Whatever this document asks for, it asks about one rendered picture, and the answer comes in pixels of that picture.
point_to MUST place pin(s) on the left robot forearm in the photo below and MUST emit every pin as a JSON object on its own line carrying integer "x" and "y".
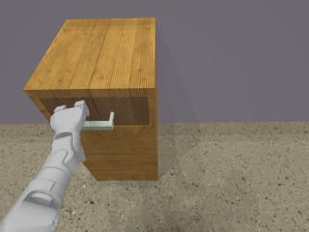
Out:
{"x": 49, "y": 187}

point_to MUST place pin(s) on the cabinet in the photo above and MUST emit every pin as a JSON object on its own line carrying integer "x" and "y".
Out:
{"x": 105, "y": 57}

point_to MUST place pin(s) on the drawer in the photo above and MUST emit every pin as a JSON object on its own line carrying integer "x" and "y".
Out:
{"x": 128, "y": 110}

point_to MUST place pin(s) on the robot left hand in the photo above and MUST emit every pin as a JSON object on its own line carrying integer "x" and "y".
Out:
{"x": 70, "y": 119}

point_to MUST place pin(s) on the handle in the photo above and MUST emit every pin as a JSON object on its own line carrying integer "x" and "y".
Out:
{"x": 100, "y": 125}

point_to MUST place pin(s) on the robot left upper arm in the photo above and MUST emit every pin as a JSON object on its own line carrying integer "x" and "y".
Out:
{"x": 33, "y": 217}

